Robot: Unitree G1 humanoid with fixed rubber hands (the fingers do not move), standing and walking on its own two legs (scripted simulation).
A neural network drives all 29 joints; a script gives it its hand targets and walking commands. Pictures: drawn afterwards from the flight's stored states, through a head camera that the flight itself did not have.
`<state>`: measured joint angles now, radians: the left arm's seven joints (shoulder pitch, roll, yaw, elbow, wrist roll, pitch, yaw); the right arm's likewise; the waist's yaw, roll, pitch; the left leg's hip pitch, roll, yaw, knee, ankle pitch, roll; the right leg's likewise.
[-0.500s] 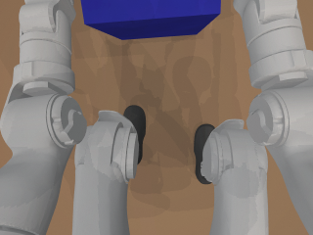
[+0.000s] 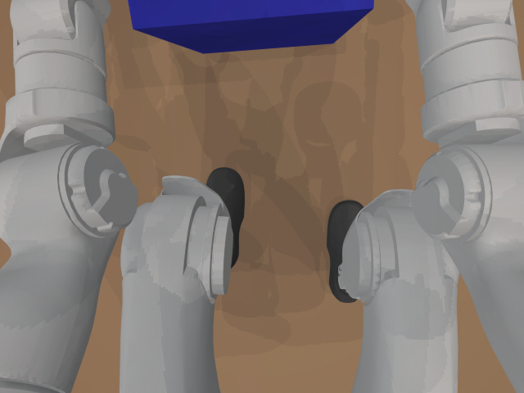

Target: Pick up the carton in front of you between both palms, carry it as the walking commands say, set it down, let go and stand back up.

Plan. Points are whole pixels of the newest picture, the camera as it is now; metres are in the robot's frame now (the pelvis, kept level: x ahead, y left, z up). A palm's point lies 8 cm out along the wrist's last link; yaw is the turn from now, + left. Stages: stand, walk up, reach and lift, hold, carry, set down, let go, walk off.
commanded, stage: set down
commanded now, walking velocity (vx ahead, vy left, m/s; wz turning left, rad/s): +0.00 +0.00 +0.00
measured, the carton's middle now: out of the picture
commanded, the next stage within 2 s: let go in 1.36 s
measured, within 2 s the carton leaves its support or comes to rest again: neither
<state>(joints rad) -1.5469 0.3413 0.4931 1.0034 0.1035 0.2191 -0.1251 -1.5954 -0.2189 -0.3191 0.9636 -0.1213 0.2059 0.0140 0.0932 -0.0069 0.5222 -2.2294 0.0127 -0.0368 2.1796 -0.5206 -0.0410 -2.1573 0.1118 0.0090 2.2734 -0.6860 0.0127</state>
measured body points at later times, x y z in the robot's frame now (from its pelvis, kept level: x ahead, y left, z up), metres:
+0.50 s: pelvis +0.00 +0.01 +0.01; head +0.38 +0.03 +0.25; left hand +0.57 +0.27 -0.13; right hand +0.62 -0.10 -0.13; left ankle +0.13 +0.13 -0.33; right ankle +0.09 -0.11 -0.33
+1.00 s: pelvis +0.02 +0.01 +0.14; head +0.37 +0.04 +0.42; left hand +0.57 +0.28 +0.03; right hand +0.63 -0.11 +0.03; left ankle +0.13 +0.13 -0.33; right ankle +0.09 -0.11 -0.33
